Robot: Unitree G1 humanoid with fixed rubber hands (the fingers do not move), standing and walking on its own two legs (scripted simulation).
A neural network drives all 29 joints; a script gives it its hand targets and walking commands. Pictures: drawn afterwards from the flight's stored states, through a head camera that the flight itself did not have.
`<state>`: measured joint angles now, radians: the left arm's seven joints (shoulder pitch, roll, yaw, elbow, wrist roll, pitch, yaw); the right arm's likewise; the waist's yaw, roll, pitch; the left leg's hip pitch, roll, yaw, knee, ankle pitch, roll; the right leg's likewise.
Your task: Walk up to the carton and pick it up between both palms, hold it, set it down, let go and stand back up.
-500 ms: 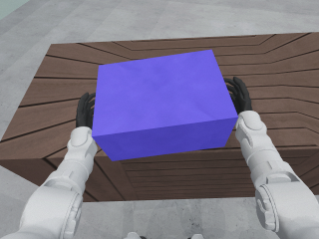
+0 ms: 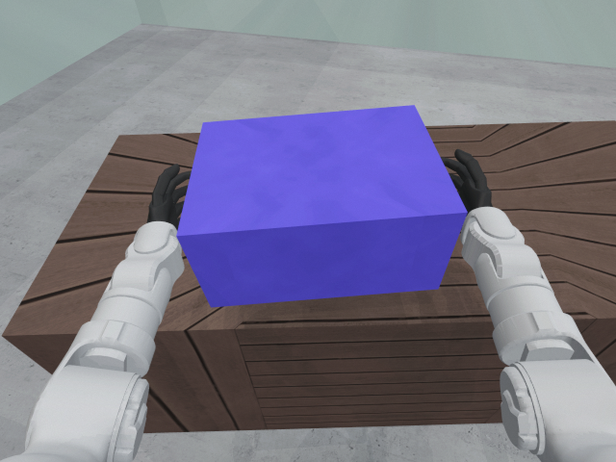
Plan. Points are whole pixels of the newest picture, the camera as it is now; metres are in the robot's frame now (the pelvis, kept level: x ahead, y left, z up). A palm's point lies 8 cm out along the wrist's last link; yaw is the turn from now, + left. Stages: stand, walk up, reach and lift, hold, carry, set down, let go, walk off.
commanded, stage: reach and lift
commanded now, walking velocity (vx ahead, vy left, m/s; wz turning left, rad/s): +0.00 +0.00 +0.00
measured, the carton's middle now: (316, 202) +0.46 +0.02 +0.11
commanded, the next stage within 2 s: hold in 1.28 s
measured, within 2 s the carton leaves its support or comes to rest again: neither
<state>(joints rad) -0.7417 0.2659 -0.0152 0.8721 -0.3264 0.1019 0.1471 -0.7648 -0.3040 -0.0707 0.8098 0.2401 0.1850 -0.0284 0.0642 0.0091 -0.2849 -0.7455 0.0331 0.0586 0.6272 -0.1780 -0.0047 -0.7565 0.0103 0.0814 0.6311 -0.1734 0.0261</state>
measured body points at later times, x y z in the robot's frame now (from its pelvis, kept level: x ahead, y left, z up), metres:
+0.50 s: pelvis +0.02 +0.00 +0.02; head -0.01 +0.00 +0.47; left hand +0.42 +0.22 +0.18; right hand +0.45 -0.19 +0.19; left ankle +0.06 +0.12 -0.71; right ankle +0.07 -0.13 -0.71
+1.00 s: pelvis +0.02 +0.01 +0.02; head -0.01 +0.00 +0.47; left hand +0.42 +0.22 +0.20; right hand +0.44 -0.19 +0.20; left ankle +0.06 +0.12 -0.71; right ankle +0.07 -0.13 -0.71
